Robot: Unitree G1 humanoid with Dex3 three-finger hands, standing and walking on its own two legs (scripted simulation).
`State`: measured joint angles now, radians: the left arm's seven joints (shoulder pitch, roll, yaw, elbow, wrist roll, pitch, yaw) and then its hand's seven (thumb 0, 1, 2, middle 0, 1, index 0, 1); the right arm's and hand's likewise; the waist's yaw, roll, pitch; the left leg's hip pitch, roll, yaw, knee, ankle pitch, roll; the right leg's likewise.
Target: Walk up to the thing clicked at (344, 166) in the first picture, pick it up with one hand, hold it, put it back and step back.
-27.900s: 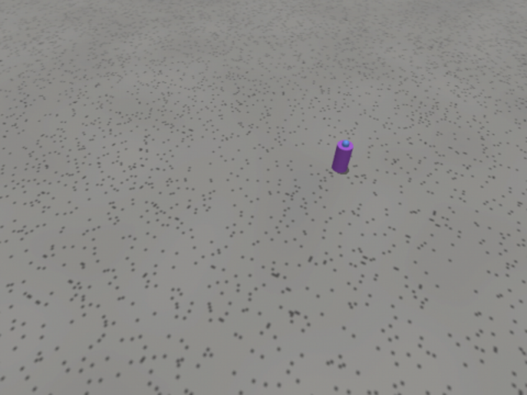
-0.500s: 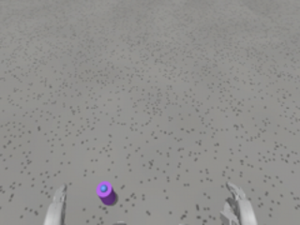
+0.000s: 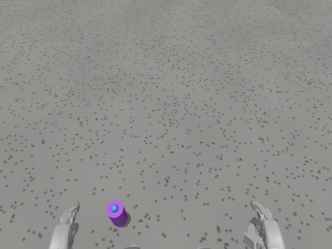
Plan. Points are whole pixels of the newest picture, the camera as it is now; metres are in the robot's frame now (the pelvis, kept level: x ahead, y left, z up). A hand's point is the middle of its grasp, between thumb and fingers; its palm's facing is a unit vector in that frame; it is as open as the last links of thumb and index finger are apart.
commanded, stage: stand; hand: left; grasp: from the side
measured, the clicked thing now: (117, 213) +0.40 +0.24 -0.63
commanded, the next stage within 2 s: none
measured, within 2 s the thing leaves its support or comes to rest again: neither
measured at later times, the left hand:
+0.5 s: hand out of the picture +0.09 +0.26 -0.11, palm faces +0.02 -0.93 -0.36, open 7.5 cm
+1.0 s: hand out of the picture +0.02 +0.26 -0.10, palm faces +0.02 -0.93 -0.36, open 7.4 cm
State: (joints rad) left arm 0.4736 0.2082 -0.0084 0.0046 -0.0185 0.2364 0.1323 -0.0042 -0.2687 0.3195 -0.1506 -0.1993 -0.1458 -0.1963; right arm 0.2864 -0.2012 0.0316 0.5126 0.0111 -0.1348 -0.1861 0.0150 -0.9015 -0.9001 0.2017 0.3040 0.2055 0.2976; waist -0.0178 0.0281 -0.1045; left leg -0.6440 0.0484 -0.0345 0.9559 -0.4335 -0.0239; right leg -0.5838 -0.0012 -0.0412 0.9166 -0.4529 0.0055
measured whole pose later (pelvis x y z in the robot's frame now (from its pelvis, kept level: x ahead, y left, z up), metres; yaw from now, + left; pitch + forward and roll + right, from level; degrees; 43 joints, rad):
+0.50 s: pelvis +0.00 +0.01 +0.03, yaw +1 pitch -1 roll +0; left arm 0.24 0.33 0.03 0.83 0.04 0.00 0.03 0.01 0.88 0.90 -0.21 -0.30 -0.20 -0.30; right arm 0.21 -0.32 -0.04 0.92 -0.05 -0.01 -0.01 0.01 -0.90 -0.90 0.20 0.30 0.20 0.30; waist 0.01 -0.01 0.03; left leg -0.35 0.01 -0.01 0.70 -0.32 0.00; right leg -0.31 -0.04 -0.03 0.69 -0.36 0.02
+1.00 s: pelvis -0.02 +0.01 +0.06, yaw +2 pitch -4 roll +0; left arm 0.18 0.33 0.01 1.13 0.03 -0.01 0.02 0.01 0.91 0.90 -0.21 -0.30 -0.20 -0.30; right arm 0.15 -0.31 -0.02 1.11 -0.02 0.01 0.00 0.01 -0.90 -0.90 0.20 0.30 0.21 0.30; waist 0.01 0.02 0.06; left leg -0.19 0.00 -0.02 0.41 -0.16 0.00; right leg -0.14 -0.04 -0.04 0.41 -0.20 0.03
